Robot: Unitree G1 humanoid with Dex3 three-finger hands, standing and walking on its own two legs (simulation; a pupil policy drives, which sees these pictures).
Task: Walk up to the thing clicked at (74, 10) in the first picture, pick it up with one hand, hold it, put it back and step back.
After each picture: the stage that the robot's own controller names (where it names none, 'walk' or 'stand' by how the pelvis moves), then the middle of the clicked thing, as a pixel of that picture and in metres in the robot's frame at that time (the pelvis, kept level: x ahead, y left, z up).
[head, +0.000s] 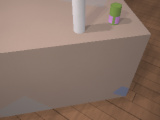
stand; (78, 11) +0.81 +0.04 +0.06
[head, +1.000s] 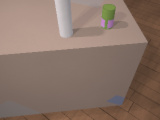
rise first; (64, 12) +0.70 +0.13 +0.09
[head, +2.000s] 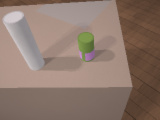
rise first; (26, 44) +0.49 +0.25 +0.07
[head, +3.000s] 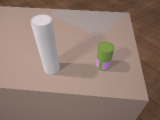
stand; (47, 47) +0.49 +0.16 +0.07
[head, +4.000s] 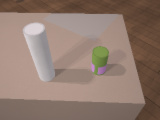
stand; (41, 55) +0.46 +0.18 +0.05
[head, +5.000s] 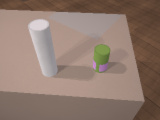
stand; (45, 51) +0.49 +0.17 +0.05
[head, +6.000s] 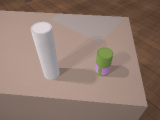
stand; (47, 54) +0.48 +0.16 +0.05
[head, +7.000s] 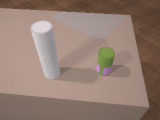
rise first; (47, 53) +0.47 +0.16 +0.05
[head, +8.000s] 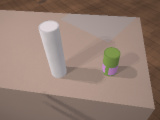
rise first; (54, 52) +0.48 +0.16 +0.06
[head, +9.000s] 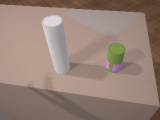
go down; (58, 48) +0.49 +0.14 +0.06
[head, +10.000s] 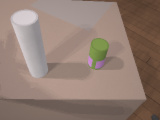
go down; (33, 49) +0.46 +0.15 +0.08
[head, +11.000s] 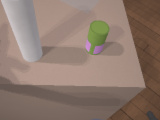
close in; (25, 29) +0.48 +0.15 +0.11
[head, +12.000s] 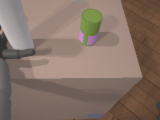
close; (13, 20) +0.50 +0.16 +0.13
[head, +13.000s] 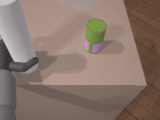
lift; (17, 39) +0.44 +0.17 +0.12
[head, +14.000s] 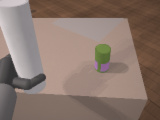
lift; (25, 51) +0.33 +0.16 +0.23
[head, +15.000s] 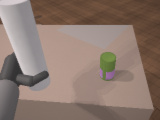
hold; (28, 49) +0.33 +0.16 +0.24
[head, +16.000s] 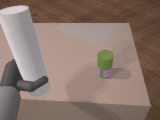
hold; (28, 55) +0.34 +0.16 +0.21
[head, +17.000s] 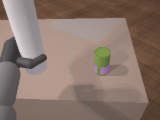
crouch; (27, 33) +0.40 +0.16 +0.24
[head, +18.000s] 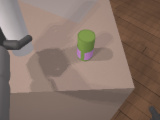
lower; (9, 16) +0.51 +0.17 +0.17
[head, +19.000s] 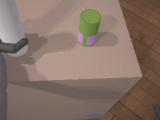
lower; (6, 18) +0.50 +0.17 +0.13
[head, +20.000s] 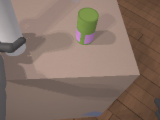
lower; (2, 17) +0.51 +0.18 +0.13
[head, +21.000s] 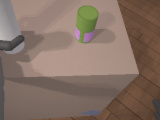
lower; (1, 15) +0.51 +0.18 +0.13
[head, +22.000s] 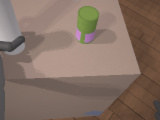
rest; (1, 16) +0.51 +0.18 +0.14
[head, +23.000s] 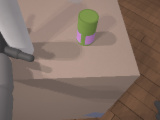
withdraw; (12, 25) +0.49 +0.16 +0.13
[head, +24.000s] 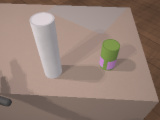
sink last; (48, 49) +0.45 +0.13 +0.10
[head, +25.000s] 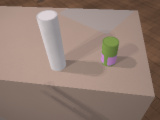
stand; (53, 44) +0.50 +0.15 +0.09
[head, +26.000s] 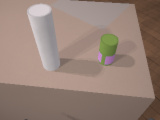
stand; (46, 41) +0.47 +0.15 +0.10
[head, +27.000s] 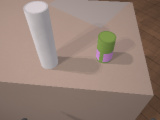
stand; (43, 39) +0.48 +0.16 +0.11
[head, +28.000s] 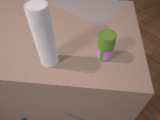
stand; (44, 37) +0.48 +0.16 +0.12
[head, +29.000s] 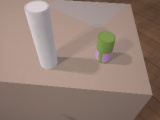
stand; (43, 39) +0.48 +0.16 +0.12
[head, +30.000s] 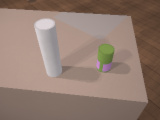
stand; (50, 51) +0.49 +0.15 +0.06
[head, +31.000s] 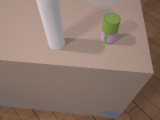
walk; (52, 21) +0.55 +0.13 +0.08
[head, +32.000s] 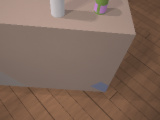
walk; out of the picture +0.77 +0.14 +0.07
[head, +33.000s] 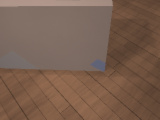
stand; out of the picture +1.08 +0.27 +0.07
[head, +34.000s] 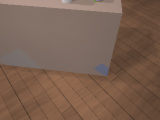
stand; out of the picture +1.12 +0.15 +0.06
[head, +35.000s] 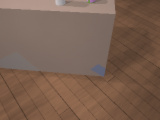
stand; out of the picture +1.12 +0.17 +0.05
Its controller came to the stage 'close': yes
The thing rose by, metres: 0.20
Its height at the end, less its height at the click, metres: +0.00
